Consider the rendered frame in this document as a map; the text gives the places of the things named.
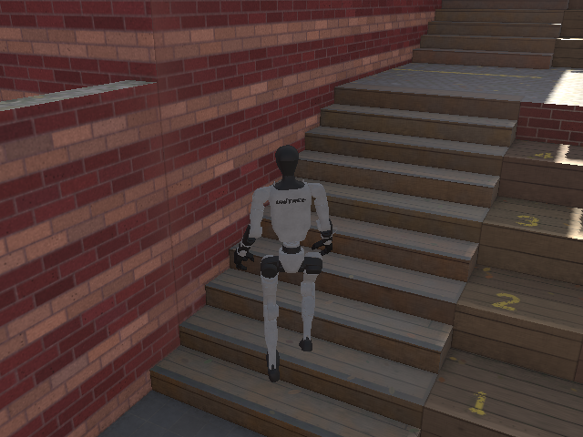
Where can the robot head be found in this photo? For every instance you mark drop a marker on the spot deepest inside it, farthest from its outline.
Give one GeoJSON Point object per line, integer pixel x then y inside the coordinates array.
{"type": "Point", "coordinates": [287, 159]}

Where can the left robot forearm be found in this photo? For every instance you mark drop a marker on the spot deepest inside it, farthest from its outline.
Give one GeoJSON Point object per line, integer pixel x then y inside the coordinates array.
{"type": "Point", "coordinates": [245, 243]}

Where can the robot right hand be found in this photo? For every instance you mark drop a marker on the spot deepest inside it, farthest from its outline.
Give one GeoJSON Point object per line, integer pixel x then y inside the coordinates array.
{"type": "Point", "coordinates": [318, 244]}

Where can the robot left hand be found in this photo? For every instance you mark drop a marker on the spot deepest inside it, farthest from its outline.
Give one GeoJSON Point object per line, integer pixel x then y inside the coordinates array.
{"type": "Point", "coordinates": [238, 259]}

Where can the left robot upper arm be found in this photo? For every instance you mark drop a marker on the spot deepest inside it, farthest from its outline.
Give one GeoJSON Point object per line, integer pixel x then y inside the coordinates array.
{"type": "Point", "coordinates": [260, 196]}

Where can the robot left foot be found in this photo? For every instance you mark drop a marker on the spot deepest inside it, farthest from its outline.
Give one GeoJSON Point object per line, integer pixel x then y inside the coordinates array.
{"type": "Point", "coordinates": [274, 374]}

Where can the right robot forearm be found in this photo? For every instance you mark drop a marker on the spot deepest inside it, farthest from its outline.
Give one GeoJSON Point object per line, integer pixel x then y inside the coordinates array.
{"type": "Point", "coordinates": [327, 236]}

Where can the right robot upper arm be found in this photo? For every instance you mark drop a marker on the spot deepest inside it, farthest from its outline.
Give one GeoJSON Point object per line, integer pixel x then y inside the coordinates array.
{"type": "Point", "coordinates": [321, 205]}

